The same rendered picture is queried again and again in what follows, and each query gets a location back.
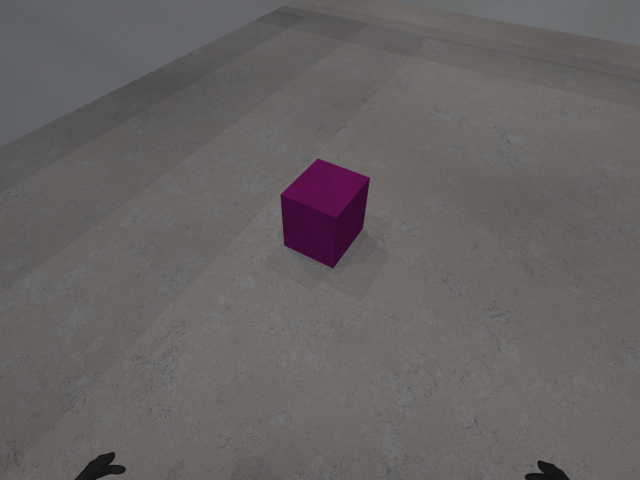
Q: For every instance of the robot left hand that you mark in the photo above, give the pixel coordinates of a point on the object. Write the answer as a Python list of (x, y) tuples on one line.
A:
[(100, 467)]

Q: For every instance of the carton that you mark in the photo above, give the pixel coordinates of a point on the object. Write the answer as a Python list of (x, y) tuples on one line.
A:
[(323, 211)]

